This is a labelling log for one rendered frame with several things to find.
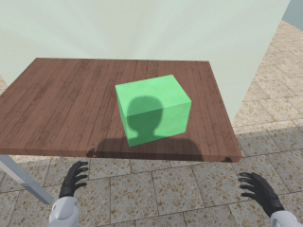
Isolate robot right hand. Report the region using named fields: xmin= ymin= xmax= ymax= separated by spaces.
xmin=238 ymin=172 xmax=285 ymax=218

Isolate table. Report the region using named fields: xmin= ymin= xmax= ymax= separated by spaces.
xmin=0 ymin=58 xmax=242 ymax=205

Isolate robot left hand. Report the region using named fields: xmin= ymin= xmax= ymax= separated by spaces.
xmin=59 ymin=160 xmax=89 ymax=199

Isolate carton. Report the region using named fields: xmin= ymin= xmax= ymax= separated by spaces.
xmin=116 ymin=75 xmax=192 ymax=147

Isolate robot left forearm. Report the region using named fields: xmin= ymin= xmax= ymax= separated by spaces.
xmin=47 ymin=196 xmax=80 ymax=227

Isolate robot right forearm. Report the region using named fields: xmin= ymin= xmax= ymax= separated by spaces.
xmin=270 ymin=210 xmax=303 ymax=227

